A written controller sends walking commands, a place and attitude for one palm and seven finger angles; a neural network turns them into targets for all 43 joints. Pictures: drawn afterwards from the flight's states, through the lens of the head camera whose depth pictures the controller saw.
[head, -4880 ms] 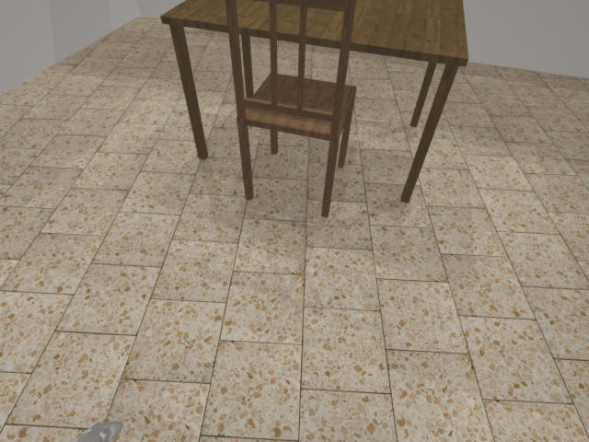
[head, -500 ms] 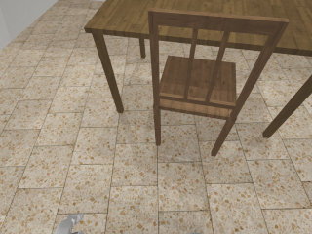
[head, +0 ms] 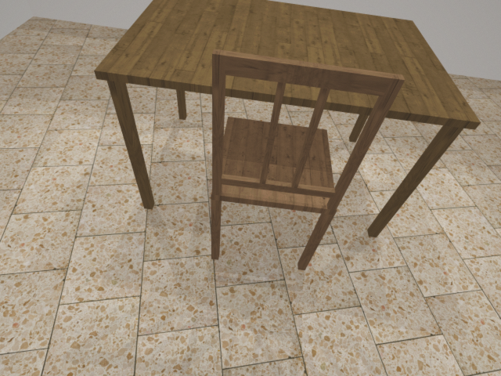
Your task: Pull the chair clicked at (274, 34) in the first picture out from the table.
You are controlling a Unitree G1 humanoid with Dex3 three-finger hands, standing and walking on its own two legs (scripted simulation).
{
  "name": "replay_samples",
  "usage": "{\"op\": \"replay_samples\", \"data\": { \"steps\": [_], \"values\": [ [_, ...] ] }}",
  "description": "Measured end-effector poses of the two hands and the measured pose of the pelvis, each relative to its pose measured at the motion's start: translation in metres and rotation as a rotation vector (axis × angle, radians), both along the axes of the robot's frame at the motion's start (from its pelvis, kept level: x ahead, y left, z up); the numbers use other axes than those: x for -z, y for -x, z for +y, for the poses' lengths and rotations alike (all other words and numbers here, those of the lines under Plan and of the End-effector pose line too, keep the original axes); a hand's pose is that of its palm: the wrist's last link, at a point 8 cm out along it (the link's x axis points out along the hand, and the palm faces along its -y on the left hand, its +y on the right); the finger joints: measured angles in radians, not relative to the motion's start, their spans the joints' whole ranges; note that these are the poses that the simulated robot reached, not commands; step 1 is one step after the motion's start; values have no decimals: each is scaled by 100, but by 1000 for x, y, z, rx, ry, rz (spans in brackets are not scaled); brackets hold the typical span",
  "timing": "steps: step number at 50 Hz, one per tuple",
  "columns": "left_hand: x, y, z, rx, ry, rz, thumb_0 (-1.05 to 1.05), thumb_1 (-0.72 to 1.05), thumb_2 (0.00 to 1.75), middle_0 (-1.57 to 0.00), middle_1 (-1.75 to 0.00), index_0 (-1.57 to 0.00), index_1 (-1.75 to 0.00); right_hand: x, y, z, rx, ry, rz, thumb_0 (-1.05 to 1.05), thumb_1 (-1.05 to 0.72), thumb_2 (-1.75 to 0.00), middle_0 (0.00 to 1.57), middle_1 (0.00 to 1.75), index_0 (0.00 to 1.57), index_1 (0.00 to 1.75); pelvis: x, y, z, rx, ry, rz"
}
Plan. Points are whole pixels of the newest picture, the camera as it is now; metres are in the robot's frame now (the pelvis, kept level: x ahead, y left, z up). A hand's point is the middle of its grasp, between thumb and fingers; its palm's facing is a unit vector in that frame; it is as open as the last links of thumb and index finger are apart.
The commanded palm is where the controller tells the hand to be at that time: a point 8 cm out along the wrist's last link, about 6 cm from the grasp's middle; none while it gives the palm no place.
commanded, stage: take the last steps up to it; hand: left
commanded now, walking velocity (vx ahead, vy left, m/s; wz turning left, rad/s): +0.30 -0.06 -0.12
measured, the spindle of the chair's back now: (270, 138) +0.69 -0.03 -0.05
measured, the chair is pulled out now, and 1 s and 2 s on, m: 0.00 0.00 0.00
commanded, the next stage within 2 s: come to a stop and stand still in 0.68 s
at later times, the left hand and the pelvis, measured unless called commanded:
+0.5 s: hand (190, 360) +0.18 +0.11 -0.16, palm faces +0.00 -0.98 -0.22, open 7.2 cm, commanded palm none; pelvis +0.11 -0.07 +0.00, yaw -3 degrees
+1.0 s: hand (201, 325) +0.24 +0.10 -0.19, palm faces +0.01 -0.99 -0.15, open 7.4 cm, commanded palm none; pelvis +0.24 -0.06 +0.00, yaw -3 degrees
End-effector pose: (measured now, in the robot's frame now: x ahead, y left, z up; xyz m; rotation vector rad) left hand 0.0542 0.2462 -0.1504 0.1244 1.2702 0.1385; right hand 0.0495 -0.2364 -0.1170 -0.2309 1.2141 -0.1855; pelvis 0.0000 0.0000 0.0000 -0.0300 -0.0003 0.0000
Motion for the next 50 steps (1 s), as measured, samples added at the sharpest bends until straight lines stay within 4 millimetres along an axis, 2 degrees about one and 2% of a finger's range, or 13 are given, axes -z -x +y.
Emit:
{"op": "replay_samples", "data": {
  "steps": [6, 10, 13, 16, 20, 22, 24, 30, 35, 39, 42, 46, 50],
  "values": [
    [-10, -1, 1, 28, 2, 48, 1, 91, 90, -20, -30, -20, -30, -4, 31, 6, 69, -25, 77, 0, -90, -90, 20, 30, 21, 30, -10, -15, 0, 29, -3, 19],
    [-12, -14, -10, 61, -4, 80, 1, 91, 90, -19, -30, -19, -30, 1, 53, 4, 130, -49, 140, 0, -90, -90, 20, 30, 21, 30, -11, -29, -8, 49, -14, 20],
    [-13, -36, -26, 97, -5, 79, 1, 91, 90, -19, -30, -19, -30, 6, 70, -2, 178, -74, 201, 0, -90, -90, 20, 30, 21, 30, -9, -40, -19, 62, -22, 17],
    [-13, -66, -49, 130, -8, 48, 1, 91, 90, -19, -30, -19, -30, 15, 83, -11, 219, -103, 267, 0, -90, -90, 20, 30, 21, 30, -4, -53, -34, 72, -35, 16],
    [-9, -104, -80, 130, -18, -38, 1, 91, 90, -19, -30, -19, -30, 33, 84, -31, 231, -140, 351, 0, -90, -90, 20, 30, 20, 30, 9, -75, -57, 59, -36, 6],
    [-14, -112, -89, 87, -25, -75, 0, 92, 90, -20, -30, -20, -30, 34, 67, -42, 209, -145, 366, 0, -90, -90, 20, 30, 20, 30, 7, -86, -65, 45, -31, 3],
    [-20, -116, -90, 53, -44, -84, 0, 94, 90, -20, -30, -20, -30, 31, 39, -53, 186, -139, 335, 1, -91, -90, 20, 30, 20, 30, 2, -99, -72, 44, -36, 3],
    [-20, -109, -101, 41, -41, 32, 0, 93, 90, -20, -30, -20, -30, 24, -76, -78, 132, -106, 125, 1, -91, -90, 19, 30, 20, 30, -6, -138, -81, 43, -33, 9],
    [-8, -100, -112, 10, 9, 148, 0, 92, 90, -20, -30, -20, -30, 20, -169, -74, 64, -99, 3, 0, -91, -90, 19, 30, 20, 30, -1, -172, -77, 45, -16, 6],
    [10, -102, -112, -27, 49, 226, 1, 91, 90, -20, -30, -20, -30, 22, -231, -60, 6, -81, -63, 0, -91, -90, 19, 30, 20, 30, 11, -207, -69, 46, -5, -7],
    [21, -116, -107, -37, 61, 260, 1, 91, 90, -20, -30, -20, -30, 22, -256, -50, -7, -65, -89, 0, -91, -90, 19, 30, 20, 30, 16, -225, -64, 48, -22, -17],
    [15, -152, -102, -32, 43, 222, 1, 91, 90, -20, -30, -20, -30, 17, -264, -41, 7, -60, -53, 0, -91, -90, 20, 30, 20, 30, 7, -238, -61, 57, -32, -22],
    [7, -187, -99, -4, 23, 166, 1, 91, 90, -20, -30, -20, -30, 13, -270, -47, 33, -52, -36, -2, -94, -90, 20, 30, 21, 30, 1, -240, -61, 58, -31, -19]
  ]
}}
